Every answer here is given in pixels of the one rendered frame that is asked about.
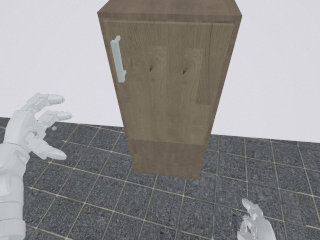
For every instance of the handle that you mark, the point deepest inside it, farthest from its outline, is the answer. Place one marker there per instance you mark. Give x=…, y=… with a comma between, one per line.
x=117, y=59

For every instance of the robot left hand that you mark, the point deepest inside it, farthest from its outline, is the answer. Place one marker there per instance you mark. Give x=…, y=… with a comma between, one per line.
x=23, y=123

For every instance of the robot right hand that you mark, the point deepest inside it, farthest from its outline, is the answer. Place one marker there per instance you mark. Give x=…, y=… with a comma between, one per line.
x=260, y=227

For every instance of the cupboard door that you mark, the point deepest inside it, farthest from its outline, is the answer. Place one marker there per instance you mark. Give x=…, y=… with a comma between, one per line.
x=173, y=72

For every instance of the left robot forearm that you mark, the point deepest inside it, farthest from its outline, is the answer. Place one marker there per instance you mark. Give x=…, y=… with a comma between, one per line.
x=13, y=160

